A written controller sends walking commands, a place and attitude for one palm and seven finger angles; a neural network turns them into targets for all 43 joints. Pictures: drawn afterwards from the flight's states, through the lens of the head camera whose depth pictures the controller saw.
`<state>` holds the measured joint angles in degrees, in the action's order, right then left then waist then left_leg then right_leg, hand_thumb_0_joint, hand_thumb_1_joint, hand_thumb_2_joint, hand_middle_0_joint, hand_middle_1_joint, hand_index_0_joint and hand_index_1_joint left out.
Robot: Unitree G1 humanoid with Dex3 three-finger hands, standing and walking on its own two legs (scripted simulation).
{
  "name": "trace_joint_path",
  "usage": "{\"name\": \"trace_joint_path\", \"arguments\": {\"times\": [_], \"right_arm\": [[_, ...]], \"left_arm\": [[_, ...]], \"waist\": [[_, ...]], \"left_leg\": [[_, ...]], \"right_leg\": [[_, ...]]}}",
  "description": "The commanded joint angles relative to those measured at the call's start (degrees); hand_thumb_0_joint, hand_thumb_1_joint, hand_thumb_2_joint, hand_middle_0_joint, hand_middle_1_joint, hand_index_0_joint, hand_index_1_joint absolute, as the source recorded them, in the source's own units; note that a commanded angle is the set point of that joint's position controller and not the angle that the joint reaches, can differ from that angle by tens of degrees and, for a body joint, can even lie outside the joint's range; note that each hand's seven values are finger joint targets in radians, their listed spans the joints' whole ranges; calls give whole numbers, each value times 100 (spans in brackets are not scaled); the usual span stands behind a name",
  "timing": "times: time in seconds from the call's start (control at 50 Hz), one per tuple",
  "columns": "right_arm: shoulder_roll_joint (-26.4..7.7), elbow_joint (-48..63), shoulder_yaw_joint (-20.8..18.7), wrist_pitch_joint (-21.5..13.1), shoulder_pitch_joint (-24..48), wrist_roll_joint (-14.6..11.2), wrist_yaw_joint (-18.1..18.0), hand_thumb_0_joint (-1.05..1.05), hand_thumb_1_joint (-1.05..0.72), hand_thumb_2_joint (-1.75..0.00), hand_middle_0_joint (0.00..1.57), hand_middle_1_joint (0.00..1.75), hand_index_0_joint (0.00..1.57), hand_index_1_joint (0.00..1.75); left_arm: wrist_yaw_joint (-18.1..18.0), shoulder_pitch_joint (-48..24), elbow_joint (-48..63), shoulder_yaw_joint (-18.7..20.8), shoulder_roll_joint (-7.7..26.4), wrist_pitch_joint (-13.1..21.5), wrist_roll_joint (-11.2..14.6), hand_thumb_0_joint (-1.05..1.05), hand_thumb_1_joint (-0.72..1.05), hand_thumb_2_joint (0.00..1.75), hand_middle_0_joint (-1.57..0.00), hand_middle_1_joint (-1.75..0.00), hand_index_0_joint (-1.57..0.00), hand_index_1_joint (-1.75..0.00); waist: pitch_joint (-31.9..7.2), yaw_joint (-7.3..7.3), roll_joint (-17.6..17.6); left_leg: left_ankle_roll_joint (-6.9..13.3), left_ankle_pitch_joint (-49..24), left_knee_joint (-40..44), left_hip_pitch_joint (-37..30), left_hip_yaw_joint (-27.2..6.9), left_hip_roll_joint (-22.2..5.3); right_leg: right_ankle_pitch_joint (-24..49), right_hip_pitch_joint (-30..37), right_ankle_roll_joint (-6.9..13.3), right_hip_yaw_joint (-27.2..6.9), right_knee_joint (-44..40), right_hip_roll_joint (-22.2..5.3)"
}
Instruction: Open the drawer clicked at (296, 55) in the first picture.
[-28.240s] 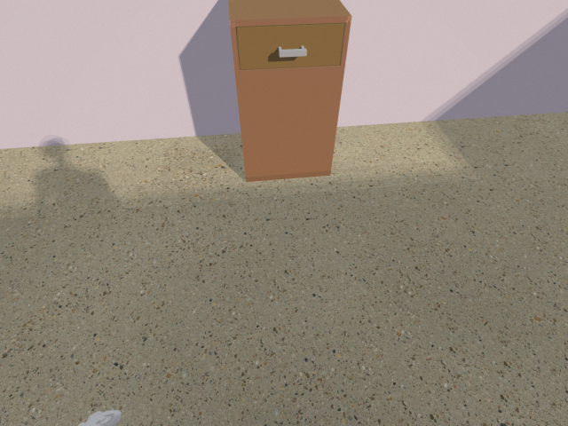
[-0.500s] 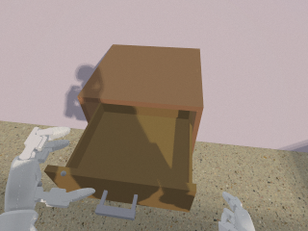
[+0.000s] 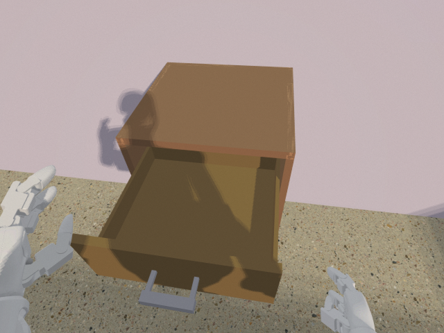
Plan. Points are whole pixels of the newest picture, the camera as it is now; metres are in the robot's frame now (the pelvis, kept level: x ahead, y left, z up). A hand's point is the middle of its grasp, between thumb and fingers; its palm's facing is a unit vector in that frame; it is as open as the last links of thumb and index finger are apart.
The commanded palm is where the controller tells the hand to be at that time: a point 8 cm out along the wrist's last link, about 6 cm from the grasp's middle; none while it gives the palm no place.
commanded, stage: draw the hand back to the body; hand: left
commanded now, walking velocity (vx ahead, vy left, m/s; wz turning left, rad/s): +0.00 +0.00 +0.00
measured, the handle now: (170, 290) +0.21 +0.14 -0.08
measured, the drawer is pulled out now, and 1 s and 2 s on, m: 0.29 0.29 0.29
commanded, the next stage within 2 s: step back with the hand held close in 0.16 s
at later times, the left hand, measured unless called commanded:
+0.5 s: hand (77, 246) +0.18 +0.22 +0.15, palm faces +0.29 -0.82 -0.49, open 7.4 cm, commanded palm +0.12 +0.28 +0.17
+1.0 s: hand (29, 292) +0.12 +0.25 +0.15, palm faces +0.35 -0.82 -0.46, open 7.4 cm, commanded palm +0.06 +0.30 +0.17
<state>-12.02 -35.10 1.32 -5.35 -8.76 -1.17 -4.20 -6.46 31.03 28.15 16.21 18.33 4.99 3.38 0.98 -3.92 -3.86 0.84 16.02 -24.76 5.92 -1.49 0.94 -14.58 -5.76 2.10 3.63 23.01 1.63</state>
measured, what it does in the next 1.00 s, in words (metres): shifts its weight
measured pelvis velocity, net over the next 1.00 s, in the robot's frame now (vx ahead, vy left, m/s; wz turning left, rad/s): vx -0.07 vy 0.01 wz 0.01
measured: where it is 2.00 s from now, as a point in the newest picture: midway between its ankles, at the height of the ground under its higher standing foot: outside the picture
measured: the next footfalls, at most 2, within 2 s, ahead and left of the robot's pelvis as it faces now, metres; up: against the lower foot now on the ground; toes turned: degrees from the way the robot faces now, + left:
right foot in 1.38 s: -0.16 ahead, -0.11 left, +0.00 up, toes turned -4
left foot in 1.80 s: -0.18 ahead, +0.10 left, +0.00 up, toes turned +3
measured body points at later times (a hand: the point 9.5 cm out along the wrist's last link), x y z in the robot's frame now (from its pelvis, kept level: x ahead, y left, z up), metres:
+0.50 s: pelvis -0.01 +0.00 +0.00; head +0.02 -0.02 +0.45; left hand +0.16 +0.27 +0.18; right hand +0.17 -0.24 -0.10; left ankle -0.03 +0.11 -0.74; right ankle -0.02 -0.09 -0.74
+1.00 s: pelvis -0.07 +0.01 -0.01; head -0.03 +0.03 +0.43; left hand +0.10 +0.29 +0.18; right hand +0.13 -0.20 -0.09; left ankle -0.03 +0.11 -0.74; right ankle -0.02 -0.09 -0.74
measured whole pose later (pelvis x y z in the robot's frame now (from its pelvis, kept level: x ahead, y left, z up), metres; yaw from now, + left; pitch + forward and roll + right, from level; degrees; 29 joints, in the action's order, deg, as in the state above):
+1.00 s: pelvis -0.07 +0.01 -0.01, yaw +0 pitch +3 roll -1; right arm -10.7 -30.7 0.8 -3.1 -8.5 -1.5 -3.6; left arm -8.3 37.3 37.5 21.0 22.0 11.3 2.6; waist 1.7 -1.0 0.5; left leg 2.1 14.0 -34.5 23.3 -1.4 1.9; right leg -12.2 -22.5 1.2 4.1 31.8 0.3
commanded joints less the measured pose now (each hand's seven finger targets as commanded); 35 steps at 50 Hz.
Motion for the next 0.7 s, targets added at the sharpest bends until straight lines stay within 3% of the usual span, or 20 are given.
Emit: {"name": "trace_joint_path", "arguments": {"times": [0.0,0.04,0.08,0.14,0.2,0.24,0.26,0.28,0.32,0.36,0.38,0.46,0.52,0.54,0.58,0.68], "right_arm": [[-568,986,-174,-358,733,16,-36,0,-90,-90,20,30,20,30],[-582,949,-174,-370,753,21,-51,0,-90,-90,20,30,20,30],[-531,924,-167,-361,751,25,-67,0,-90,-90,20,30,20,30],[-555,931,-173,-357,775,3,-65,0,-90,-90,20,30,20,30],[-538,909,-179,-346,772,3,-65,0,-90,-90,20,30,20,30],[-562,891,-201,-355,801,5,-65,0,-90,-90,20,30,20,30],[-707,1069,-205,-246,519,-56,-44,0,-90,-90,20,30,20,30],[-581,930,-218,-186,571,-34,-41,0,-90,-90,20,30,20,30],[-621,1019,-246,-92,650,-43,-14,0,-90,-90,20,30,20,30],[-658,1041,-280,-64,667,-32,-14,0,-90,-90,20,30,20,30],[-684,1072,-310,-23,646,-27,-1,0,-90,-90,20,30,20,30],[-660,1181,-407,106,699,-64,-4,0,-90,-90,20,30,20,30],[-663,1257,-472,189,676,-100,-15,0,-90,-90,20,30,20,30],[-701,1264,-477,179,690,-108,-32,0,-90,-90,20,30,20,30],[-681,1292,-474,178,675,-98,-45,0,-90,-90,20,30,20,30],[-672,1307,-474,154,691,-69,-68,0,-90,-90,20,30,20,30]], "left_arm": [[-110,-275,1404,504,956,381,5,0,90,90,-20,-30,-20,-30],[-140,-316,1444,697,1133,374,7,0,90,90,-20,-30,-20,-30],[-150,-165,1264,707,1068,369,15,0,90,90,-20,-30,-20,-30],[-133,-340,1378,688,1075,385,17,0,90,90,-20,-30,-20,-30],[-127,-202,1122,618,967,385,21,0,90,90,-20,-30,-20,-30],[-121,-223,1138,648,984,387,24,0,90,90,-20,-30,-20,-30],[-164,-981,1711,1463,1749,657,56,0,90,90,-20,-30,-20,-30],[-117,-433,1117,1214,1332,700,28,0,90,90,-20,-30,-20,-30],[-65,-70,1060,909,1073,705,-14,0,90,90,-20,-30,-20,-30],[-61,197,1174,884,1016,791,-25,0,90,90,-20,-30,-20,-30],[-68,395,1254,891,1013,811,-27,0,90,90,-20,-30,-20,-30],[-117,809,1502,1135,1201,850,-21,0,90,90,-20,-30,-20,-30],[-158,943,1698,1284,1334,866,10,0,90,90,-20,-30,-20,-30],[-185,893,1866,1338,1448,879,19,0,90,90,-20,-30,-20,-30],[-203,1047,1900,1297,1350,896,29,0,90,90,-20,-30,-20,-30],[-257,1049,1868,1330,1349,878,14,0,90,90,-20,-30,-20,-30]], "waist": [[-549,56,85],[-611,37,-13],[-525,26,186],[-442,60,-83],[-343,46,200],[-420,54,63],[241,319,211],[87,336,516],[-98,349,769],[-470,348,259],[-686,340,196],[-1253,363,479],[-1335,399,686],[-1380,425,483],[-1296,399,222],[-1056,361,29]], "left_leg": [[29,-1586,307,-76,-74,-326],[14,-1581,282,-76,-69,-304],[29,-1537,279,-40,-41,-308],[22,-1407,277,-42,-27,-304],[43,-1373,295,1,-44,-312],[52,-1408,267,-56,-5,-300],[158,-966,87,440,-236,-339],[162,-822,-20,340,-280,-333],[172,-1003,-163,287,-241,-325],[175,-1276,-131,260,-189,-352],[183,-1505,-117,277,-205,-402],[155,-2173,-281,387,-216,-492],[128,-2242,-480,550,-241,-489],[118,-2302,-469,526,-268,-500],[147,-2394,-346,649,-418,-592],[235,-2058,29,1215,-702,-837]], "right_leg": [[1213,42,-75,-135,-316,-373],[1238,72,-65,-165,-340,-371],[1257,47,-81,-163,-348,-383],[1105,-38,-69,-219,-427,-385],[1071,-65,-90,-177,-409,-390],[1152,-48,-91,-223,-444,-400],[1266,-747,-98,-839,-756,-687],[1162,-798,-86,-812,-785,-816],[1366,-800,-97,-789,-718,-902],[1636,-630,-79,-726,-491,-945],[1810,-489,-89,-686,-343,-930],[2412,-164,-113,-587,31,-956],[2623,-197,-43,-637,154,-1044],[2630,-253,-9,-650,230,-1076],[2265,-356,-31,-532,365,-954],[1461,-363,-145,-401,644,-689]]}}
